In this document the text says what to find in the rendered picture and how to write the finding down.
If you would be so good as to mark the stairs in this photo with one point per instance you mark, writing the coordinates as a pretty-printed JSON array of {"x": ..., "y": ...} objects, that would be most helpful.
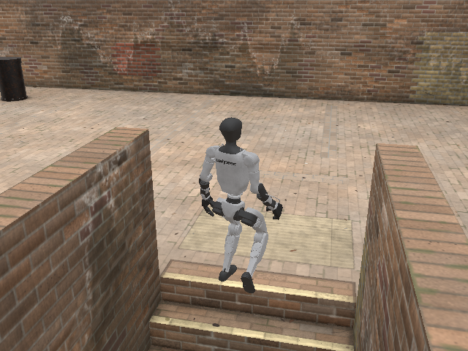
[{"x": 196, "y": 316}]

